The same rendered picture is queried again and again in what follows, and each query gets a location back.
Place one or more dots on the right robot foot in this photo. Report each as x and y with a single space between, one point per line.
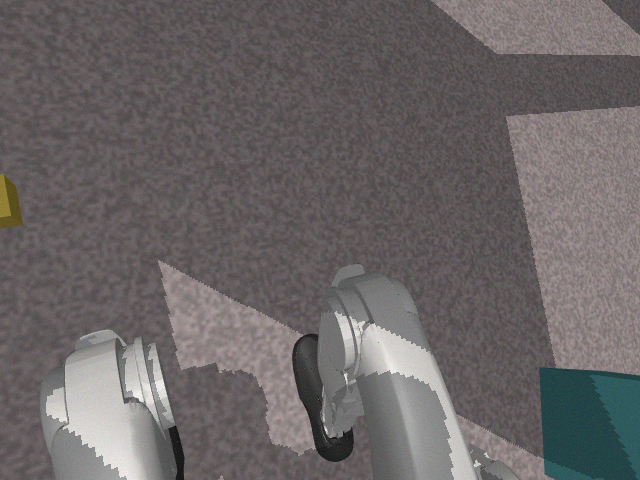
309 386

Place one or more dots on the left robot foot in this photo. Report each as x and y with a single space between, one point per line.
178 452

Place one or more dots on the right robot hand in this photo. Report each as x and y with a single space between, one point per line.
489 469

